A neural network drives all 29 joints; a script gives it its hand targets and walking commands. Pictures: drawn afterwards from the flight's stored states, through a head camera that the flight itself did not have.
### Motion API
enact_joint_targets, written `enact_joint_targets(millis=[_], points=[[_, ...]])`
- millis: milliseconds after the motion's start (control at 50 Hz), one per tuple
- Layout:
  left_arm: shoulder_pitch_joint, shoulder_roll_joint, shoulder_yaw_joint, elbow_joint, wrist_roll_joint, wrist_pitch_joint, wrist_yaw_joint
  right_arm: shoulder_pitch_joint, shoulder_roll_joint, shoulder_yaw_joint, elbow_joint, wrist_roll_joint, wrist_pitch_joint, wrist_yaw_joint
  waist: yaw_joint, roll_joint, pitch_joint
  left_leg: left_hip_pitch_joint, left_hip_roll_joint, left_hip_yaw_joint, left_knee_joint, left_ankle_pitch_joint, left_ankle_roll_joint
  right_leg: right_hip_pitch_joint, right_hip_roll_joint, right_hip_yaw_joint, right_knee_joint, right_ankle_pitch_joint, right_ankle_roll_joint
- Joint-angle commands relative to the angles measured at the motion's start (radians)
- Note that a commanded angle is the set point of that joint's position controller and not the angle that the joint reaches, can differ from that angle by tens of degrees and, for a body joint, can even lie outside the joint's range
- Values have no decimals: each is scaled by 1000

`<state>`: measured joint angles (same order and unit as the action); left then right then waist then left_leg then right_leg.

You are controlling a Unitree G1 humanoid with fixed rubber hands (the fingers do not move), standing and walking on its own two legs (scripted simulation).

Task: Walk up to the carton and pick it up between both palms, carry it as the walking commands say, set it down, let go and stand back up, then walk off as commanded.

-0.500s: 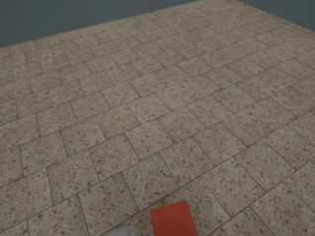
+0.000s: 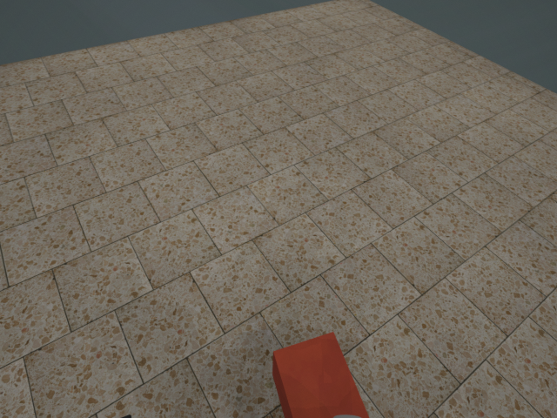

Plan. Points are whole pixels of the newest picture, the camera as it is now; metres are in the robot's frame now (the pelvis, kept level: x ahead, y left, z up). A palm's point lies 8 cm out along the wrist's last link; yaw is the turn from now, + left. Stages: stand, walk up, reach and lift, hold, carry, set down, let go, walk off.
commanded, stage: walk off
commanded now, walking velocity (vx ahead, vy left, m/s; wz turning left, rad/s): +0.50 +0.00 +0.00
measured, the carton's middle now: (316, 400) +0.27 -0.16 -0.64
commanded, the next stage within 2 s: stand in 0.38 s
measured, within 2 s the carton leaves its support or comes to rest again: rests again in 0.94 s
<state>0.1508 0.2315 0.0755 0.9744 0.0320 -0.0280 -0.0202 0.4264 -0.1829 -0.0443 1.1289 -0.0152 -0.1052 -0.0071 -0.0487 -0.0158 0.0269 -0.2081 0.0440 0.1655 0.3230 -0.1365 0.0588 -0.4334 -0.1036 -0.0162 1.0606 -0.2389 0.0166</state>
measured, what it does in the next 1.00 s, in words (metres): walks ahead: right foot, then left foot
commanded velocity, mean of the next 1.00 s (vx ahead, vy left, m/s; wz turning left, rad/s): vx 0.18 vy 0.00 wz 0.00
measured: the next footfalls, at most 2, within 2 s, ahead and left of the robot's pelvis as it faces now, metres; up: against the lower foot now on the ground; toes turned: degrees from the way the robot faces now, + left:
right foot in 0.30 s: +0.19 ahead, -0.17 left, +0.00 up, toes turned -9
left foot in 0.74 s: +0.36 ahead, +0.02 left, +0.00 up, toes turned +8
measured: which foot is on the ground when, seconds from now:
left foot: down 0.00-0.30, up 0.32-0.72, down 0.74-1.00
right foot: up 0.00-0.28, down 0.30-0.76, up 0.78-1.00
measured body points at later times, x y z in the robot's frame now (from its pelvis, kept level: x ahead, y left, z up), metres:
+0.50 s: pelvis +0.17 -0.09 +0.00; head +0.19 -0.11 +0.44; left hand +0.13 +0.14 -0.14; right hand +0.23 -0.34 -0.16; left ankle +0.18 +0.06 -0.67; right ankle +0.15 -0.17 -0.75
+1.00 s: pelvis +0.25 -0.07 -0.01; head +0.27 -0.05 +0.44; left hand +0.26 +0.16 -0.18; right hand +0.27 -0.30 -0.16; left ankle +0.32 +0.01 -0.75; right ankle +0.18 -0.22 -0.73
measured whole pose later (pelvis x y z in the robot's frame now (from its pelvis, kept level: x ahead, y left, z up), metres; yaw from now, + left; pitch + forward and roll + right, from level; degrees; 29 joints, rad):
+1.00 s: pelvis +0.25 -0.07 -0.01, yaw +0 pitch +0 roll -1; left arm 0.26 0.16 0.04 1.10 0.02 0.03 0.04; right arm 0.24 -0.15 -0.02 1.10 -0.01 -0.03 -0.04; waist -0.01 -0.02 0.04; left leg -0.30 0.03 0.15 0.40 -0.10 0.07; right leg -0.19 -0.05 -0.02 0.66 -0.49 0.05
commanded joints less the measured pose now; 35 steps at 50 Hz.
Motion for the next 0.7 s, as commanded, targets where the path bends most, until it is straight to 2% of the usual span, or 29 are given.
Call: enact_joint_targets(millis=[0, 80, 120, 180, 220, 240, 260, 280, 300, 320, 340, 360, 380, 400, 440, 460, 480, 500, 540, 620, 660, 680], points=[[36, -27, -18, -30, 0, 20, -11, 27, -82, -4, -34, -4, -17, -1, 47, 164, 20, 31, 243, -280, -246, -163, 40, -90, -37, -16, -103, 54, 17], [-93, -10, -26, -76, -14, 12, -9, 69, -96, -7, -38, -12, -6, 1, 16, 140, 49, 32, 251, -240, -262, -192, 57, -75, -38, -46, -301, 69, 34], [-119, -9, -29, -87, -19, 6, -6, 89, -103, -13, -37, -14, 3, 3, 6, 149, 51, 39, 251, -216, -250, -210, 65, -49, -26, -66, -363, 63, 35], [-143, -11, -33, -104, -19, -6, -4, 108, -101, -21, -29, -15, 14, 5, -6, 156, 66, 30, 258, -202, -210, -236, 72, 18, -12, -90, -440, -7, 26], [-104, -12, -31, -100, -17, -15, -1, 91, -109, -30, -27, -12, 24, 4, 16, 139, 68, -3, 260, -192, -158, -275, 70, 107, 2, -108, -513, -25, 13], [-47, -11, -28, -80, -13, -22, 2, 74, -110, -35, -27, -6, 31, 3, 43, 111, 62, -41, 239, -169, -93, -298, 60, 195, 26, -131, -567, -9, 9], [34, 2, -21, -50, -4, -33, 9, 72, -94, -33, -26, -2, 36, 2, 70, 62, 39, -94, 193, -136, 9, -306, 44, 318, 39, -142, -617, -30, 2], [187, 53, -1, -10, 16, -52, 18, 54, -58, -25, -35, -2, 38, -1, 136, -71, -9, -207, 120, -70, 268, -262, 18, 486, -75, 16, -693, -126, -27], [329, 196, 29, 21, 12, -53, 27, 5, 32, -9, -106, 2, 33, 4, 184, -353, -45, -476, 0, 10, 586, -434, -38, 620, -323, 378, -882, -412, -98], [372, 195, 36, 54, -12, -44, 29, -41, -36, -28, -130, -21, 39, 10, 168, -258, 20, -546, 29, -104, 757, -419, -28, 520, -363, 529, -949, -480, -160], [287, 122, 17, 35, -10, -46, 24, -79, -51, -37, -142, -20, 38, 22, 115, -154, 84, -583, 80, -140, 829, -317, -21, 448, -336, 447, -931, -447, -161], [218, 54, 0, 15, -4, -55, 15, -77, -37, -38, -133, -8, 34, 31, 77, -94, 93, -539, 106, -153, 833, -219, -24, 379, -281, 343, -921, -315, -142], [163, 15, -10, 1, -4, -65, 15, -62, -17, -38, -122, -4, 34, 34, 46, -83, 79, -475, 115, -152, 794, -149, -38, 334, -236, 236, -922, -126, -120], [164, -8, -19, 9, -6, -73, 21, -49, -7, -38, -115, -12, 41, 34, 32, -87, 70, -418, 111, -143, 767, -125, -56, 306, -204, 152, -906, 108, -105], [242, -10, -25, 50, -8, -87, 31, -41, 1, -38, -111, -20, 59, 30, 18, -80, 30, -369, 79, -110, 768, -109, -75, 327, -172, 38, -823, 610, -103], [275, -5, -27, 66, -9, -90, 34, -55, 6, -35, -115, -17, 69, 27, 16, -78, 17, -363, 65, -99, 751, -94, -80, 339, -163, 2, -794, 753, -101], [296, 0, -31, 76, -9, -90, 36, -83, 11, -30, -120, -12, 77, 24, 18, -85, 12, -360, 55, -92, 721, -76, -84, 347, -158, -20, -781, 831, -97], [307, 5, -34, 81, -8, -89, 38, -119, 15, -25, -128, -8, 84, 21, 22, -97, 13, -357, 46, -87, 675, -57, -86, 354, -151, -36, -777, 867, -93], [313, 4, -41, 87, -7, -83, 42, -194, 22, -12, -144, -4, 91, 18, 32, -119, 24, -320, 30, -69, 543, -21, -89, 354, -128, -69, -776, 860, -84], [373, 10, -47, 121, -9, -68, 48, -285, 12, 3, -157, 1, 89, 6, 65, -139, 25, -220, -3, -33, 329, -8, -81, 391, -133, -76, -739, 848, -107], [387, 15, -45, 135, -9, -58, 50, -278, -2, 4, -149, 3, 79, -2, 67, -144, 18, -164, -9, -40, 269, -21, -65, 410, -147, -58, -699, 819, -115], [379, 18, -43, 138, -11, -52, 52, -258, -11, 2, -140, 2, 73, -6, 56, -133, 15, -116, -16, -40, 214, -12, -54, 410, -145, -58, -657, 801, -112]])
